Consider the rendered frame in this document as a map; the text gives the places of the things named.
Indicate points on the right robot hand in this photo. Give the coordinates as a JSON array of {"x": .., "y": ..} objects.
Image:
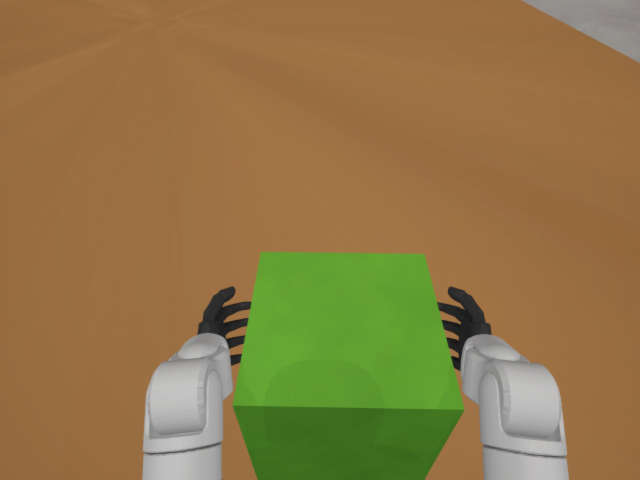
[{"x": 472, "y": 321}]

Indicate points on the robot left forearm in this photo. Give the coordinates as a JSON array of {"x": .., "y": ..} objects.
[{"x": 183, "y": 424}]

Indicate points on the robot right forearm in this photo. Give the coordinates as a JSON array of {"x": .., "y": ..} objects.
[{"x": 520, "y": 411}]

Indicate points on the carton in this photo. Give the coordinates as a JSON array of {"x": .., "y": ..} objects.
[{"x": 345, "y": 372}]

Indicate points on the left robot hand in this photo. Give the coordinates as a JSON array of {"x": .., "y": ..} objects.
[{"x": 214, "y": 316}]

